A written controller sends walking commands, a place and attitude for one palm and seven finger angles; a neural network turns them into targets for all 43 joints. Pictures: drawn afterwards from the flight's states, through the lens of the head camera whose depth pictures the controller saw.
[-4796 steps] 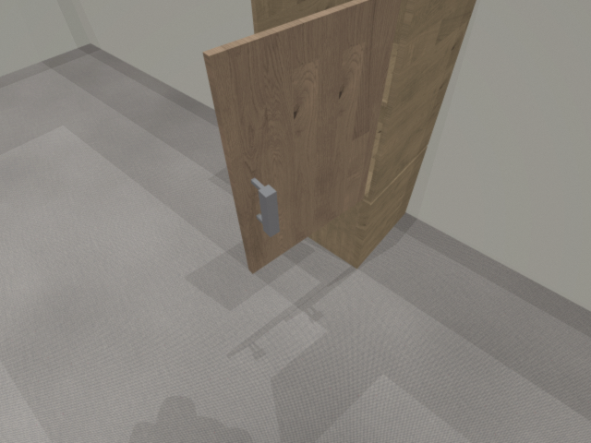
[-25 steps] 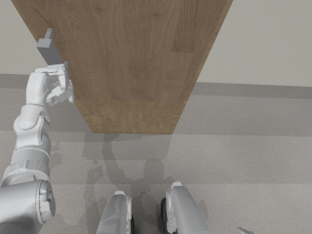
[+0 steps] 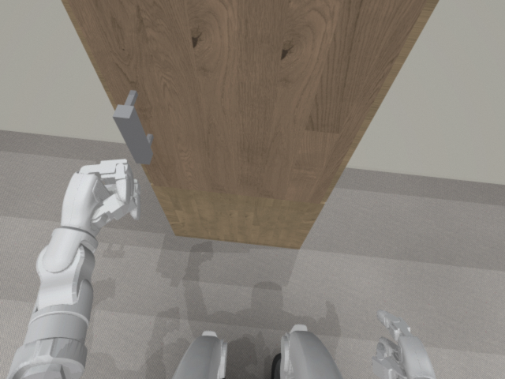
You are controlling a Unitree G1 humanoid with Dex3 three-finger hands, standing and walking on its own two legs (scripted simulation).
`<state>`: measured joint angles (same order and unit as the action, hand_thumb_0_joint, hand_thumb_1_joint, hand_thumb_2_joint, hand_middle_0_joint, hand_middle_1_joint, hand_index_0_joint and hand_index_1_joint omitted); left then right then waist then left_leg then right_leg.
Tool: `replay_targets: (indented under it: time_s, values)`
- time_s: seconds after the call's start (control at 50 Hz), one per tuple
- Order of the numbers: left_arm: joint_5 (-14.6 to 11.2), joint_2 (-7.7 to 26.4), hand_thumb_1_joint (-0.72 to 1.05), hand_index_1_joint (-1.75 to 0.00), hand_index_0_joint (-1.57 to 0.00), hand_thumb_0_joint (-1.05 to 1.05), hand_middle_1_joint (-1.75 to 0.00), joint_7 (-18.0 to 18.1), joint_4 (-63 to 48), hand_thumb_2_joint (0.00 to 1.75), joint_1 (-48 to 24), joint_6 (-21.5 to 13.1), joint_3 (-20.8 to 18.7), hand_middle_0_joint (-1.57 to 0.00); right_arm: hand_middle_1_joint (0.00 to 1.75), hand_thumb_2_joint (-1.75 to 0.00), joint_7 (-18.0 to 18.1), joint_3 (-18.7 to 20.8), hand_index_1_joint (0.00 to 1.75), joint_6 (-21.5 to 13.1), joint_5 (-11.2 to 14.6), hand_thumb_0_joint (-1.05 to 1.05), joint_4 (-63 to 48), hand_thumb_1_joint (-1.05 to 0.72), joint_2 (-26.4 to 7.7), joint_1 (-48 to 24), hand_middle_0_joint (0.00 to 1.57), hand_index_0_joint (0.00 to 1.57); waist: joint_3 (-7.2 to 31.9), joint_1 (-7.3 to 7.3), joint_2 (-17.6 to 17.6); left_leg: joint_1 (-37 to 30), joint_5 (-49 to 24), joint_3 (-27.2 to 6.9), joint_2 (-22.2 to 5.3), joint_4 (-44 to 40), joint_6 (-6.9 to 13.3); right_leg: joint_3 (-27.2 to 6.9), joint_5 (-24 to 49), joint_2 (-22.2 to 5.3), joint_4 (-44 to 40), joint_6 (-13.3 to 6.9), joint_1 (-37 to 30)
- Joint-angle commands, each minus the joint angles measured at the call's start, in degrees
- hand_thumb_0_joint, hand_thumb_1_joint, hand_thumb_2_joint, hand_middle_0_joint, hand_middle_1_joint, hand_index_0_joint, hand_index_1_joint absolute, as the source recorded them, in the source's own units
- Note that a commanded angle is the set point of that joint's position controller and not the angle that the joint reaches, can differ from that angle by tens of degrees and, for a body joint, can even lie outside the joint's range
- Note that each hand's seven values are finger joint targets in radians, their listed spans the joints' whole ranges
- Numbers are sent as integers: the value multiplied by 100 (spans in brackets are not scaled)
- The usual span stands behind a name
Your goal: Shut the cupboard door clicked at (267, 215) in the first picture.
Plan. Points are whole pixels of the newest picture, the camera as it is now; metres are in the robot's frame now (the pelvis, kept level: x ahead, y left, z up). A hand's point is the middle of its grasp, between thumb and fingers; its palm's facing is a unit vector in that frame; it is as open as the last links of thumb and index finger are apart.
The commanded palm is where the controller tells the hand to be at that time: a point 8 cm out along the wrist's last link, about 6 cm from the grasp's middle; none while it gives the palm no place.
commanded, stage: draw the hand back to the body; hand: left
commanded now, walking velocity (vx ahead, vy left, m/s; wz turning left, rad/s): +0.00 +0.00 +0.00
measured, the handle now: (138, 128) +0.52 +0.23 +0.02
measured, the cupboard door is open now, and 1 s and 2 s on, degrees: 0 0 0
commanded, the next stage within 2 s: step back with the hand held close in 1.42 s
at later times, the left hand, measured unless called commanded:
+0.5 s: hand (52, 226) +0.28 +0.24 +0.14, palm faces +0.20 -0.95 -0.24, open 3.1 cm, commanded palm +0.24 +0.28 +0.17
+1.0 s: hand out of the picture +0.23 +0.26 +0.25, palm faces +0.45 -0.81 -0.39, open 5.8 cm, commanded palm +0.18 +0.30 +0.27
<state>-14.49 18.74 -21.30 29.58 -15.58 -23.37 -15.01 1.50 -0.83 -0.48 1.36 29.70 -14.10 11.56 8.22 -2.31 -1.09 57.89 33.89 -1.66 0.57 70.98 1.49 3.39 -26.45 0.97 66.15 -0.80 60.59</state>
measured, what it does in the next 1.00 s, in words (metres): rises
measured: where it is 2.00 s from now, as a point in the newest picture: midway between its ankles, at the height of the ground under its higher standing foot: outside the picture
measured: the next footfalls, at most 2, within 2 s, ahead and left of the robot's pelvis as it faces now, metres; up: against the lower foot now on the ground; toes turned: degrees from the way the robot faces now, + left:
none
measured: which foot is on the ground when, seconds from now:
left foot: down 0.00-1.00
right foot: down 0.00-1.00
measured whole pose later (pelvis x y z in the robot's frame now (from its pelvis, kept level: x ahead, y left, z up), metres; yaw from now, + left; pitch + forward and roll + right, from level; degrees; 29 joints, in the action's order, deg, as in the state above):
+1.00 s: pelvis +0.04 +0.00 +0.10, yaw +1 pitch -3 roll -1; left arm -4.2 19.5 5.4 -18.8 24.2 -3.0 -17.6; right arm 4.3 -2.5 -6.4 0.0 35.0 -12.3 12.1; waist 0.9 4.2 -4.3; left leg 5.1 18.1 -1.0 1.3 26.2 1.5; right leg 1.7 -13.4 0.6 25.3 -0.5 9.1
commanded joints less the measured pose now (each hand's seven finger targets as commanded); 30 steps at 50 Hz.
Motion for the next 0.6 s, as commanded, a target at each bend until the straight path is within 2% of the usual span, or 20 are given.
replay_targets:
  time_s: [0.0,0.04,0.06,0.1,0.12,0.16,0.18,0.2,0.26,0.32,0.34,0.36,0.38,0.4,0.44,0.46,0.48,0.5,0.52,0.58]
  values:
    - [-281,1164,90,-150,-130,0,-150,42,-1584,90,-732,13,-446,-130,30,-90,117,277,30,-188,95,0,-811,-90,-852,454,20,20,2352,-19,-179,-1342,-2541,-37,-20,-1468,-68,-157,1998,16,-962,-35,-2595]
    - [-349,1125,90,-150,-130,0,-150,35,-1752,90,-608,107,-428,-130,30,-90,154,250,30,-225,111,0,-877,-90,-861,390,20,20,2084,-32,-65,-1313,-2083,-17,10,-1663,-39,-173,1680,8,-1191,-38,-2746]
    - [-408,1190,90,-150,-130,0,-150,19,-1918,90,-452,110,-489,-130,30,-90,177,240,30,-261,135,0,-953,-90,-871,365,20,20,2056,13,-206,-1419,-2063,-15,25,-1739,-32,-178,1611,19,-1276,-69,-2825]
    - [-422,1079,90,-150,-130,0,-150,-31,-1990,90,-407,154,-340,-130,30,-90,212,216,30,-301,137,0,-943,-90,-862,348,20,20,1844,-70,-23,-1512,-1897,-13,16,-1874,-13,-191,1516,11,-1451,-42,-2890]
    - [-447,1086,90,-150,-130,0,-150,-72,-2055,90,-283,180,-331,-130,30,-90,221,207,30,-337,142,0,-965,-90,-870,332,20,20,1736,-39,-139,-1563,-1805,-19,24,-1958,-23,-190,1406,6,-1530,-51,-2908]
    - [-516,1234,90,-150,-130,0,-150,-130,-2356,90,12,205,-445,-130,30,-90,242,197,30,-407,152,0,-1033,-90,-886,318,20,20,1756,45,-318,-1811,-1992,-45,40,-2095,-31,-163,1518,20,-1611,-100,-3130]
    - [-554,1186,90,-150,-130,0,-150,-159,-2448,90,222,243,-434,-130,30,-90,241,183,30,-439,149,0,-1057,-90,-843,291,20,20,1730,79,-289,-1895,-2056,-28,41,-2164,-33,-175,1620,7,-1671,-82,-3249]
    - [-591,1187,90,-150,-130,0,-150,-182,-2470,90,480,295,-481,-130,30,-90,240,181,30,-467,156,0,-1074,-90,-843,298,20,20,1599,97,-186,-1936,-2087,-33,31,-2238,-41,-141,1649,9,-1736,-77,-3300]
    - [-634,1269,90,-144,-124,0,-144,-187,-2778,90,754,439,-546,-124,30,-90,253,155,30,-563,171,0,-1142,-90,-843,251,20,20,1299,138,-413,-2120,-2152,-56,28,-2427,-58,-109,1627,20,-1884,-109,-3374]
    - [-681,1291,90,-135,-116,0,-135,-147,-3066,90,1089,606,-656,-116,30,-90,268,142,30,-679,178,0,-1209,-90,-814,231,20,20,1151,166,-212,-2256,-2087,-52,20,-2598,-63,-106,1591,3,-2080,-71,-3558]
    - [298,1698,90,-132,-113,0,-132,852,-3366,90,915,857,-654,-113,30,-90,361,227,30,-553,70,0,-1080,-90,-677,-58,20,20,1153,439,-328,-2455,-2068,-11,22,-2902,-41,-405,1268,-176,-2487,-158,-3670]
    - [373,1215,90,-129,-111,0,-129,1385,-3469,90,1251,1062,-428,-111,30,-90,406,209,30,-541,47,0,-1117,-90,-604,-25,20,20,696,271,-247,-2482,-1762,-46,-8,-3098,-59,-361,981,-178,-2680,-138,-3565]
    - [549,1023,90,-126,-108,0,-126,1755,-3738,90,1492,1199,-210,-108,30,-90,437,196,30,-516,55,0,-1106,-90,-583,-87,20,20,600,295,-398,-2646,-1632,-51,-56,-3241,-49,-354,913,-199,-2763,-127,-3668]
    - [650,992,90,-123,-105,0,-123,2043,-3865,90,1681,1323,-160,-105,30,-90,470,177,30,-498,58,0,-1063,-90,-570,-84,20,20,584,266,-404,-2795,-1643,-47,-71,-3317,-36,-344,979,-210,-2854,-122,-3826]
    - [808,1029,90,-117,-100,0,-117,2421,-4246,90,1904,1459,-154,-100,30,-90,525,142,30,-498,47,0,-998,-90,-554,-136,20,20,648,277,-325,-3120,-1964,-62,-100,-3502,-28,-275,1316,-215,-2977,-122,-4190]
    - [847,1164,90,-114,-97,0,-114,2549,-4331,90,2006,1521,-260,-97,30,-90,557,137,30,-506,23,0,-928,-90,-573,-150,20,20,672,301,-166,-3209,-2181,-15,-97,-3553,2,-286,1535,-221,-3079,-113,-4454]
    - [899,1188,90,-111,-94,0,-111,2647,-4460,90,2015,1560,-305,-94,30,-90,576,130,30,-525,19,0,-888,-90,-547,-177,20,20,727,312,-207,-3374,-2370,13,-96,-3638,1,-288,1723,-242,-3129,-100,-4621]
    - [955,1137,90,-108,-92,0,-108,2717,-4540,90,2011,1596,-252,-92,30,-90,583,102,30,-548,11,0,-839,-90,-531,-222,20,20,614,308,-359,-3550,-2511,4,-105,-3744,-14,-265,1837,-236,-3202,-107,-4642]
    - [981,1060,90,-105,-89,0,-105,2762,-4576,90,2048,1636,-191,-89,30,-90,588,85,30,-575,7,0,-802,-90,-516,-251,20,20,409,321,-336,-3644,-2506,-17,-113,-3879,-27,-228,1782,-231,-3299,-103,-4660]
    - [1043,1018,90,-96,-81,0,-96,2847,-4811,90,1981,1696,-148,-81,30,-90,602,55,30,-670,-4,0,-683,-90,-513,-366,20,20,107,351,-421,-3986,-2572,-34,-123,-4211,-34,-205,1780,-214,-3591,-107,-4854]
